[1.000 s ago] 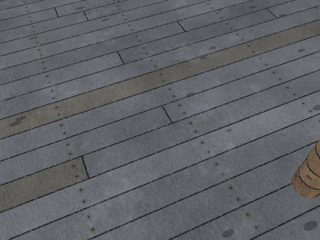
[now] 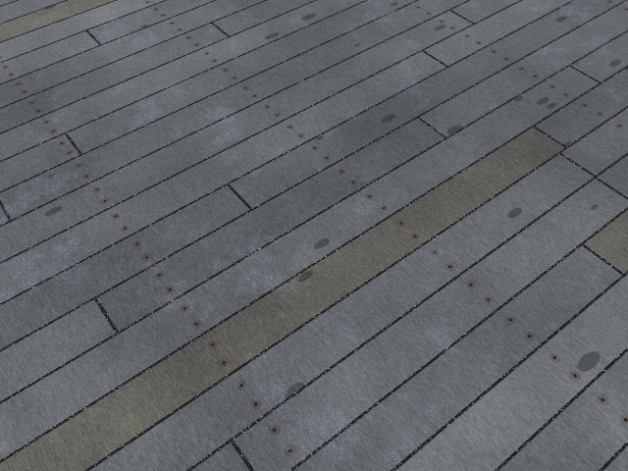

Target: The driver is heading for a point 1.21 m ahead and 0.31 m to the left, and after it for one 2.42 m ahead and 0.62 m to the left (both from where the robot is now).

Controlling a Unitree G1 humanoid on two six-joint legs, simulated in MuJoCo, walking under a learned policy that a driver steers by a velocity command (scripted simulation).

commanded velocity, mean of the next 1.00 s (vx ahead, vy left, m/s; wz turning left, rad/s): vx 0.50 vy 0.00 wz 0.00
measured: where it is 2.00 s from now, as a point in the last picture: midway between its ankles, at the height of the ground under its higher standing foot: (266, 229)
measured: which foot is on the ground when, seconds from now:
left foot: up 0.00-0.40, down 0.42-0.98, up 1.00-1.00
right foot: down 0.00-0.42, up 0.44-0.96, down 0.98-1.00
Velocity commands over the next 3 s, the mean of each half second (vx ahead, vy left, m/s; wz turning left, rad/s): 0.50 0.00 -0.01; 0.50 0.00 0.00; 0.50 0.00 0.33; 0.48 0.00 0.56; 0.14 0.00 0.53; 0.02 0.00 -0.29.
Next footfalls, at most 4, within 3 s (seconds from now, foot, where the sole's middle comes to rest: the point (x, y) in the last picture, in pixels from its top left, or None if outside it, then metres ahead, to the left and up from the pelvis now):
0.42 left None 0.41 0.16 -0.77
0.98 right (357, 362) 0.71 -0.08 -0.77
1.50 left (245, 270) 0.98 0.18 -0.77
2.00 right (275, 175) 1.32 0.11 -0.77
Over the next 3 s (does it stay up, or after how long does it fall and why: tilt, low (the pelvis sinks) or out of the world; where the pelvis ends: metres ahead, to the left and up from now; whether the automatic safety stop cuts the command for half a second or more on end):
stays up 1.22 0.18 0.00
